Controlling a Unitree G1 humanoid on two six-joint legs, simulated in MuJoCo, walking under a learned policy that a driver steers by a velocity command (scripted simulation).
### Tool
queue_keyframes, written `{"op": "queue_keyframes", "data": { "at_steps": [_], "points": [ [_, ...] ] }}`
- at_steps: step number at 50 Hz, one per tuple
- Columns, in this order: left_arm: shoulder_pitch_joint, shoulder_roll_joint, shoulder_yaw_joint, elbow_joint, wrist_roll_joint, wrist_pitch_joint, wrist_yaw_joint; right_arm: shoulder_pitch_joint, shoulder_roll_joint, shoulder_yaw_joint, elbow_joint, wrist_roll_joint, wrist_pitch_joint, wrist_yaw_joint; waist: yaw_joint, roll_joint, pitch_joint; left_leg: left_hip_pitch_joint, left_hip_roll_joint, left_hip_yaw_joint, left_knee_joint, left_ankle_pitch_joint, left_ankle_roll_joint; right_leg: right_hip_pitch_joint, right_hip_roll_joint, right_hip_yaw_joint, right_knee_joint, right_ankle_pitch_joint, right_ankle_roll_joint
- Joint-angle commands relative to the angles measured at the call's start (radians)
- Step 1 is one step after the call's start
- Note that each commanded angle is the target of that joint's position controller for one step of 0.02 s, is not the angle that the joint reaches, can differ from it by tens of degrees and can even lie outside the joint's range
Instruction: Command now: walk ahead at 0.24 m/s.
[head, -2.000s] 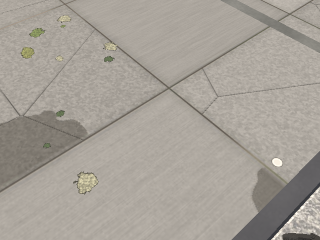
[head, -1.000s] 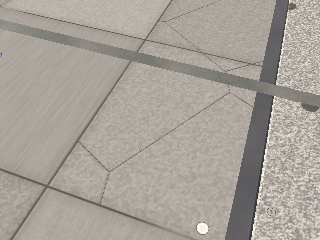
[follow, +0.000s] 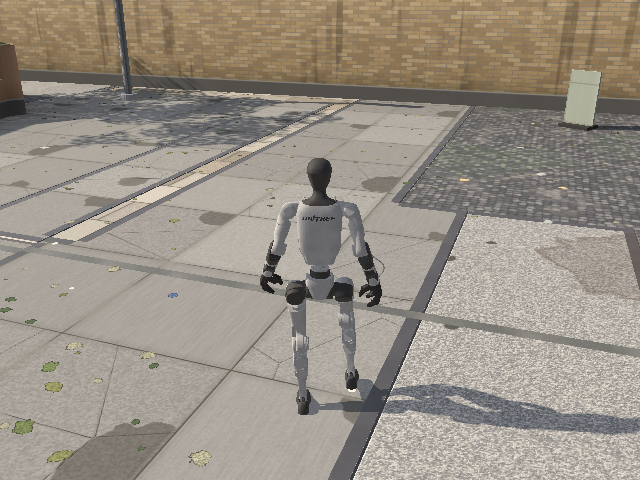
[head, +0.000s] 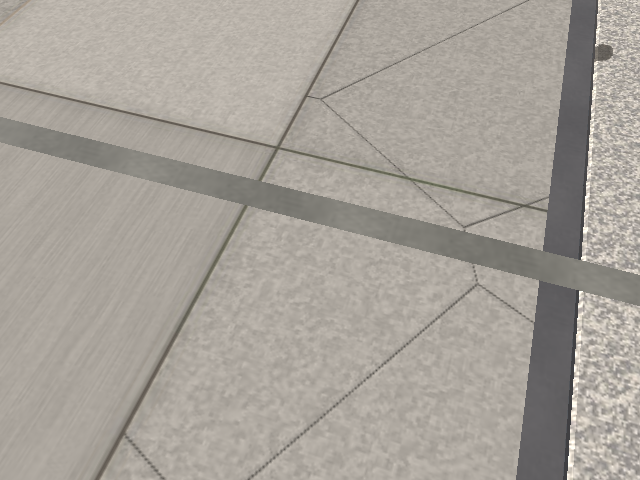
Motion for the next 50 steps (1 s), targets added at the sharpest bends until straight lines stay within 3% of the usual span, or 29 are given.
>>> {"op": "queue_keyframes", "data": {
  "at_steps": [1,3,6,7,8,9,10,11,12,13,14,16,20,23,26,27,28,29,30,31,32,33,34,35,36,38,44,47,50],
  "points": [
    [0.023,0.012,-0.006,-0.032,0.001,-0.006,-0.011,-0.064,-0.15,-0.028,-0.06,0.004,-0.008,-0.016,0.03,0.1,-0.066,-0.082,0.215,-0.051,-0.068,0.593,0.136,0.196,0.036,-0.027,-0.197,0.209,0.003],
    [-0.032,0.034,-0.002,-0.051,0.002,-0.006,-0.017,-0.026,-0.167,-0.031,-0.035,0.015,0.005,-0.02,0.013,0.099,-0.07,-0.036,0.234,-0.094,-0.039,0.537,0.133,0.218,0.055,-0.006,-0.27,0.234,0.001],
    [-0.057,0.087,0.015,-0.069,0.01,-0.01,-0.019,-0.033,-0.188,-0.038,-0.026,0.03,0.029,-0.027,0.027,0.107,-0.067,0.033,0.257,-0.179,0.064,0.456,0.11,0.232,0.076,0.018,-0.363,0.156,-0.023],
    [-0.02,0.098,0.023,-0.057,0.014,-0.013,-0.017,-0.051,-0.184,-0.037,-0.03,0.036,0.036,-0.031,0.054,0.102,-0.075,0.031,0.241,-0.194,0.122,0.41,0.09,0.29,0.085,0.009,-0.426,0.193,-0.036],
    [0.024,0.131,0.034,-0.043,0.02,-0.017,-0.01,-0.035,-0.162,-0.032,-0.032,0.032,0.039,-0.033,0.066,0.074,-0.101,0.005,0.187,-0.187,0.208,0.35,0.053,0.399,0.062,0.014,-0.481,0.358,-0.059],
    [0.075,0.2,0.048,-0.049,0.035,-0.016,0.002,-0.002,-0.113,-0.016,-0.055,0.008,0.032,-0.032,0.055,-0.034,-0.206,-0.117,0.107,-0.152,0.382,0.119,0.005,0.616,-0.091,0.128,-0.408,0.736,-0.122],
    [0.105,0.217,0.056,-0.051,0.03,0.006,0.01,0.122,-0.049,0.003,-0.042,0.014,0.03,-0.032,0.042,-0.234,-0.325,-0.356,-0.001,-0.073,0.657,-0.431,-0.063,0.856,-0.314,0.325,-0.383,0.896,-0.291],
    [0.127,0.146,0.038,-0.063,0.017,0.023,0.01,0.102,-0.123,-0.012,-0.038,0.032,0.041,-0.034,0.086,-0.191,-0.381,-0.409,0.013,-0.116,0.823,-0.596,-0.085,0.827,-0.334,0.385,-0.428,0.739,-0.325],
    [0.086,0.12,0.029,-0.069,0.011,0.033,0.011,0.043,-0.169,-0.034,-0.056,0.043,0.059,-0.039,0.081,-0.125,-0.31,-0.463,0.047,-0.12,0.906,-0.538,-0.096,0.756,-0.29,0.33,-0.468,0.53,-0.296],
    [0.023,0.103,0.023,-0.077,0.009,0.039,0.016,0.01,-0.161,-0.039,-0.062,0.043,0.082,-0.05,0.062,-0.087,-0.244,-0.486,0.08,-0.109,0.923,-0.468,-0.112,0.667,-0.248,0.272,-0.506,0.348,-0.266],
    [-0.04,0.093,0.019,-0.082,0.006,0.044,0.018,0.005,-0.157,-0.044,-0.065,0.037,0.106,-0.059,0.043,-0.087,-0.184,-0.466,0.105,-0.109,0.906,-0.408,-0.128,0.56,-0.223,0.221,-0.555,0.192,-0.249],
    [-0.111,0.102,0.023,-0.078,0.023,0.049,0.02,0.025,-0.125,-0.044,-0.075,0.03,0.14,-0.067,0.008,-0.136,-0.125,-0.355,0.107,-0.063,0.858,-0.323,-0.145,0.378,-0.171,0.114,-0.625,0.061,-0.237],
    [-0.148,0.112,0.031,-0.063,0.017,0.048,0.03,-0.002,-0.096,-0.038,-0.11,0.021,0.146,-0.056,0.011,-0.119,-0.142,-0.248,0.13,-0.032,0.667,-0.24,-0.124,0.348,-0.179,0.003,-0.629,0.102,-0.245],
    [-0.133,0.142,0.04,-0.043,0.007,0.057,0.032,-0.028,-0.116,-0.042,-0.135,0.02,0.144,-0.036,0.023,-0.111,-0.162,-0.19,0.132,-0.009,0.549,-0.209,-0.093,0.393,-0.217,-0.008,-0.614,0.092,-0.243],
    [-0.144,0.15,0.045,-0.025,-0.019,0.073,0.029,0.034,-0.127,-0.057,-0.119,0.017,0.147,-0.02,-0.019,-0.085,-0.151,-0.062,0.093,0.041,0.332,-0.103,-0.031,0.37,-0.198,-0.064,-0.534,-0.019,-0.172],
    [-0.112,0.12,0.042,-0.005,-0.026,0.079,0.026,0.062,-0.147,-0.067,-0.109,0.009,0.148,-0.022,-0.023,-0.023,-0.12,-0.01,0.088,-0.002,0.229,-0.054,0.007,0.311,-0.153,-0.113,-0.431,-0.117,-0.107],
    [-0.071,0.063,0.031,0.001,-0.008,0.086,0.017,0.069,-0.238,-0.089,-0.126,0.006,0.146,-0.039,0.006,0.237,-0.064,0.044,0.281,-0.307,0.06,0.107,0.095,0.132,-0.029,-0.228,-0.152,-0.287,0.002],
    [-0.153,0.067,0.033,-0.058,0.009,0.081,0.024,0.033,-0.334,-0.099,-0.168,-0.013,0.133,-0.042,-0.003,0.371,-0.021,-0.016,0.454,-0.595,-0.015,0.193,0.265,-0.056,0.116,-0.137,0.056,-0.508,0.051],
    [-0.223,0.096,0.043,-0.073,0.009,0.078,0.029,0.015,-0.295,-0.091,-0.175,-0.037,0.105,-0.038,-0.027,0.26,-0.045,-0.051,0.425,-0.562,-0.036,0.104,0.274,-0.052,0.105,-0.013,0.195,-0.477,0.031],
    [-0.198,0.104,0.05,-0.063,-0.003,0.08,0.032,-0.033,-0.269,-0.084,-0.18,-0.028,0.084,-0.041,0.01,0.224,-0.044,-0.05,0.372,-0.48,-0.027,0.055,0.214,-0.054,0.09,0.018,0.222,-0.376,0.013],
    [-0.156,0.11,0.058,-0.033,0.001,0.082,0.041,-0.088,-0.237,-0.078,-0.19,-0.003,0.077,-0.045,0.037,0.171,-0.053,-0.037,0.327,-0.422,-0.008,0.029,0.157,-0.05,0.078,0.027,0.222,-0.301,0.012],
    [-0.139,0.118,0.063,-0.02,0.009,0.083,0.046,-0.113,-0.207,-0.067,-0.197,0.015,0.075,-0.049,0.043,0.176,-0.062,-0.029,0.31,-0.392,0.007,0.077,0.134,-0.042,0.077,0.029,0.222,-0.255,0.019],
    [-0.135,0.112,0.063,-0.018,0.01,0.079,0.044,-0.11,-0.186,-0.059,-0.199,0.017,0.076,-0.055,0.047,0.176,-0.082,-0.027,0.29,-0.37,0.019,0.15,0.131,-0.012,0.087,0.027,0.243,-0.222,0.027],
    [-0.118,0.103,0.062,-0.015,0.005,0.072,0.037,-0.076,-0.174,-0.056,-0.193,0.02,0.077,-0.06,0.046,0.16,-0.12,0.009,0.271,-0.363,0.012,0.071,0.133,-0.005,0.092,0.024,0.225,-0.179,0.03],
    [-0.121,0.095,0.06,-0.016,-0.003,0.063,0.029,-0.045,-0.17,-0.056,-0.187,0.024,0.076,-0.063,0.034,0.156,-0.13,0.048,0.261,-0.377,-0.01,-0.073,0.135,-0.017,0.091,0.024,0.174,-0.141,0.03],
    [-0.174,0.089,0.055,-0.031,-0.014,0.046,0.015,-0.004,-0.182,-0.06,-0.179,0.028,0.071,-0.069,0.005,0.179,-0.09,0.093,0.268,-0.438,-0.064,-0.278,0.143,-0.05,0.093,0.032,0.025,-0.103,0.033],
    [-0.219,0.081,0.043,-0.041,-0.023,-0.011,-0.024,0.009,-0.227,-0.074,-0.181,0.029,0.06,-0.064,-0.024,0.187,-0.05,0.034,0.249,-0.478,-0.059,-0.289,0.166,0.115,0.124,0.028,-0.288,-0.116,0.034],
    [-0.185,0.099,0.045,-0.035,-0.035,-0.033,-0.035,-0.005,-0.223,-0.072,-0.19,0.033,0.063,-0.053,-0.007,0.189,-0.049,-0.036,0.234,-0.529,-0.042,-0.318,0.164,0.245,0.14,0.023,-0.372,-0.121,0.014],
    [-0.061,0.116,0.055,0.003,-0.035,-0.049,-0.03,-0.046,-0.176,-0.056,-0.208,0.034,0.068,-0.05,0.071,0.154,-0.064,-0.168,0.159,-0.516,0.062,-0.348,0.109,0.505,0.118,0.008,-0.522,-0.02,-0.022]
  ]
}}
